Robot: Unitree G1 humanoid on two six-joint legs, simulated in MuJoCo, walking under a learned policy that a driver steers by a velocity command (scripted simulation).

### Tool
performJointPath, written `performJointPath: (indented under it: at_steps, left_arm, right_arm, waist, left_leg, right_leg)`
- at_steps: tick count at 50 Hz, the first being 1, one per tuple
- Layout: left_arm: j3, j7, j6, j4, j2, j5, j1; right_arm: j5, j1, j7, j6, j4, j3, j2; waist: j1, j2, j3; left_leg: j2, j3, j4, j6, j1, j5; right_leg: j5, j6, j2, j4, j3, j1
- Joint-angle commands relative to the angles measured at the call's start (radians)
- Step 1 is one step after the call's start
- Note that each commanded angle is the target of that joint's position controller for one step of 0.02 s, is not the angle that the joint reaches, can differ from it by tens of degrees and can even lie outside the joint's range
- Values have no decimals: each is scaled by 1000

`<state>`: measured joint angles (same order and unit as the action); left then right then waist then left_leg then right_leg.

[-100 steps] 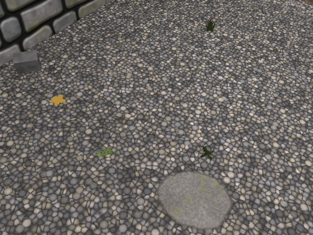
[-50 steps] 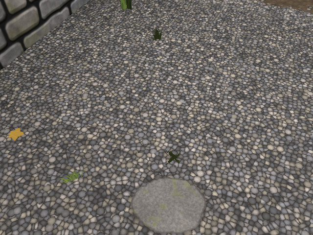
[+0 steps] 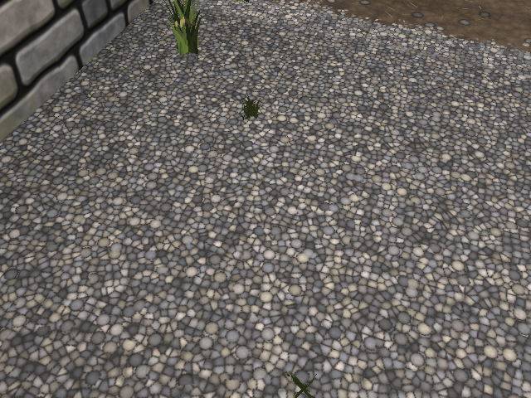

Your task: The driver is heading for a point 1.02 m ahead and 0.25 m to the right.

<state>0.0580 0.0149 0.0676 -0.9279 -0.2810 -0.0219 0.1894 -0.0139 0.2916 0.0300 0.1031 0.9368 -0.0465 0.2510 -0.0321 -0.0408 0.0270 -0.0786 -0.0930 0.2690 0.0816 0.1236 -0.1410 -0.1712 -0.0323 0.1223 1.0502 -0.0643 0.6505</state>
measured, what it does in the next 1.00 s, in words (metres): walks ahead, turning right: right foot, then left foot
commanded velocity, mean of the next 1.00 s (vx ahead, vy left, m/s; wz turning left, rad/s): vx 0.50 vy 0.00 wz -0.47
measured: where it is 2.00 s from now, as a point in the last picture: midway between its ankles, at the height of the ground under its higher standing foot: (373, 242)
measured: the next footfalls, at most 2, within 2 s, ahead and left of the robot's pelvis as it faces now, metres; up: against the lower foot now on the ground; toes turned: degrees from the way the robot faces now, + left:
right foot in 0.30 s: +0.34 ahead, -0.16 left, +0.00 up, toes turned -12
left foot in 0.78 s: +0.67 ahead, -0.04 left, +0.00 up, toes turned -29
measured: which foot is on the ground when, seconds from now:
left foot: down 0.00-0.32, up 0.34-0.76, down 0.78-1.00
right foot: up 0.00-0.28, down 0.30-0.78, up 0.80-1.00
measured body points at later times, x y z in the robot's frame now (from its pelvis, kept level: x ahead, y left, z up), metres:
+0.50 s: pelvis +0.29 -0.08 +0.00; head +0.32 -0.10 +0.44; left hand +0.45 +0.16 -0.12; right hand +0.36 -0.38 -0.11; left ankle +0.33 +0.09 -0.66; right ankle +0.30 -0.15 -0.75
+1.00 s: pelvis +0.58 -0.11 +0.00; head +0.61 -0.11 +0.45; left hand +0.83 +0.06 -0.11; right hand +0.49 -0.38 -0.12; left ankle +0.64 -0.02 -0.75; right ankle +0.52 -0.25 -0.67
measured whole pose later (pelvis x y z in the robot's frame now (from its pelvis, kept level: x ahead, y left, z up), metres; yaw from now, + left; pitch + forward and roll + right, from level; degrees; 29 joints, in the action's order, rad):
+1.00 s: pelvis +0.58 -0.11 +0.00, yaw -30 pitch +1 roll +1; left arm 0.06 0.01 0.05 -0.71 -0.30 -0.01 0.24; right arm 0.00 0.30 0.02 0.11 0.84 -0.05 0.26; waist -0.04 -0.05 0.01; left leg -0.03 -0.04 0.36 0.04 0.21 -0.18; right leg -0.31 -0.02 0.05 1.05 -0.06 0.56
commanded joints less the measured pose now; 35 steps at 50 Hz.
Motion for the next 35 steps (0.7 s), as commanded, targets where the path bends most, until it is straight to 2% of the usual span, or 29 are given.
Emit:
performJointPath:
  at_steps: [1, 3, 6, 10, 11, 13, 14, 15, 16, 17, 18, 19, 20, 21, 22, 24, 25, 27, 30, 32, 35]
  left_arm:
    - [14, -4, 1, 42, -48, 6, 25]
    - [10, -15, 9, 65, -41, 7, -34]
    - [-5, -32, 12, 110, -15, 7, -140]
    - [-13, -62, 13, 183, -15, 2, -234]
    - [-11, -71, 14, 200, -23, 1, -237]
    - [7, -82, 10, 214, -60, -1, -182]
    - [27, -82, 8, 197, -96, -3, -79]
    - [62, -74, 6, 158, -156, -7, 87]
    - [96, -49, -7, 133, -257, -6, 249]
    - [98, -46, -5, 162, -297, -13, 212]
    - [72, -45, -2, 163, -211, 2, 230]
    - [60, -41, 4, 169, -161, 10, 195]
    - [52, -43, 10, 182, -139, 10, 125]
    - [42, -40, 12, 201, -103, 10, 62]
    - [36, -36, 11, 218, -95, 20, 29]
    - [41, -28, 11, 227, -116, 14, 20]
    - [46, -22, 12, 228, -135, 12, 30]
    - [55, -8, 9, 224, -162, 7, 57]
    - [59, 0, -1, 215, -169, 2, 103]
    - [59, 0, -5, 201, -168, -2, 143]
    - [57, 6, -12, 198, -152, -5, 156]
  right_arm:
    - [-3, -57, -22, 22, -55, -28, 142]
    - [1, -53, -31, 20, -53, -27, 151]
    - [9, 4, -41, 11, -29, -28, 162]
    - [18, 65, -42, -25, -4, -34, 174]
    - [20, 62, -44, -36, -6, -37, 183]
    - [20, 36, -53, -53, -25, -45, 212]
    - [17, 25, -59, -64, -35, -47, 219]
    - [17, 14, -65, -71, -49, -42, 212]
    - [-4, 33, -66, -57, -82, -25, 179]
    - [-7, 93, -43, -17, -122, 16, 47]
    - [31, -15, -25, 32, -139, -5, 148]
    - [62, -98, -17, 55, -170, -11, 172]
    - [50, -109, -21, 61, -170, -9, 159]
    - [25, -111, -29, 54, -161, -20, 170]
    - [15, -97, -28, 40, -163, -23, 167]
    - [2, -75, -28, 17, -171, -23, 143]
    - [-1, -93, -30, 9, -181, -20, 133]
    - [-4, -175, -33, 3, -211, -12, 113]
    - [4, -284, -28, 9, -243, -2, 89]
    - [18, -329, -23, 14, -265, -6, 104]
    - [23, -322, -14, 24, -274, -22, 152]
  waist:
    - [35, 77, 32]
    - [19, 74, 37]
    - [-26, 58, 64]
    - [-53, 53, 81]
    - [-44, 65, 75]
    - [4, 113, 8]
    - [62, 131, -58]
    - [146, 113, -146]
    - [189, -30, -268]
    - [92, -233, -374]
    - [158, -108, -383]
    - [156, -62, -256]
    - [101, 50, -160]
    - [66, 65, -117]
    - [34, 42, -89]
    - [6, 32, -64]
    - [6, 28, -50]
    - [29, 17, -23]
    - [81, -19, -18]
    - [100, -35, -20]
    - [80, -60, -30]
  left_leg:
    - [293, 147, -201, 131, 54, 74]
    - [276, 75, -207, 107, 42, 110]
    - [291, 18, -210, 94, -30, 132]
    - [344, -20, -119, 84, -232, 270]
    - [354, -31, -77, 76, -265, 367]
    - [357, -65, 72, 52, -289, 735]
    - [345, -85, 225, 36, -269, 880]
    - [306, -112, 446, 1, -166, 854]
    - [255, -119, 777, -43, 109, 486]
    - [11, 14, 1125, -107, 548, -389]
    - [62, 201, 1175, -70, 665, -393]
    - [110, 193, 1136, -44, 710, -314]
    - [157, 186, 1026, -43, 665, -244]
    - [188, 183, 930, -55, 598, -208]
    - [200, 185, 896, -68, 535, -188]
    - [200, 165, 808, -107, 494, -166]
    - [194, 152, 749, -126, 492, -130]
    - [171, 135, 582, -151, 482, -2]
    - [113, 119, 347, -154, 388, 212]
    - [95, 134, 285, -147, 355, 256]
    - [100, 181, 224, -115, 340, 183]
  right_leg:
    - [174, 12, 17, -127, -61, 41]
    - [274, 15, -3, -254, -24, 14]
    - [328, 12, -16, -377, 27, 15]
    - [200, -17, -35, -457, 68, 96]
    - [143, -30, -48, -467, 89, 86]
    - [35, -66, -111, -463, 154, -42]
    - [5, -91, -154, -464, 179, -180]
    - [56, -132, -187, -526, 162, -426]
    - [59, -210, -1, -525, -131, -755]
    - [-111, -418, 229, -676, -720, -1067]
    - [-121, -379, 215, -751, -721, -1085]
    - [-43, -331, 175, -749, -549, -983]
    - [72, -298, 129, -762, -427, -814]
    - [156, -278, 93, -781, -347, -693]
    - [205, -277, 68, -807, -316, -601]
    - [273, -287, 48, -838, -270, -498]
    - [296, -286, 36, -848, -240, -459]
    - [277, -260, -3, -854, -188, -404]
    - [165, -201, -54, -830, -152, -359]
    - [104, -185, -35, -809, -195, -379]
    - [57, -163, 10, -717, -289, -482]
